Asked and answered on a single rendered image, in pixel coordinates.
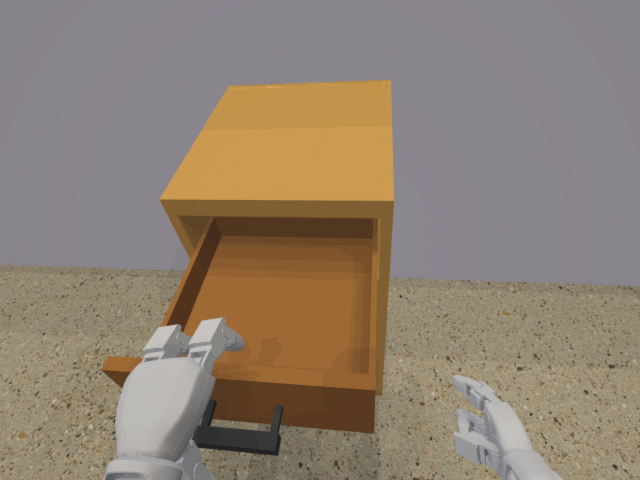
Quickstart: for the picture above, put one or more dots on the left robot hand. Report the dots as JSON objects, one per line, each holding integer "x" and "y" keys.
{"x": 165, "y": 396}

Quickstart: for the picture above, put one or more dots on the right robot hand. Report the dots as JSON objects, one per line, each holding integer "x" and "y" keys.
{"x": 489, "y": 439}

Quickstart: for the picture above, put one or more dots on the cabinet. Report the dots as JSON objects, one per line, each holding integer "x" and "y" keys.
{"x": 322, "y": 149}

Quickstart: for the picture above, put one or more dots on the handle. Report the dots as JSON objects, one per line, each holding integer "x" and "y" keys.
{"x": 238, "y": 440}

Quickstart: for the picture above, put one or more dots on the robot left forearm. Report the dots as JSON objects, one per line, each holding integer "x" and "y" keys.
{"x": 135, "y": 467}

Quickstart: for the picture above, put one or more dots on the drawer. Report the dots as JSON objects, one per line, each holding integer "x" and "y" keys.
{"x": 302, "y": 293}

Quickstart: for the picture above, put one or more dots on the robot right forearm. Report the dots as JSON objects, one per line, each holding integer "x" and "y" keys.
{"x": 523, "y": 464}

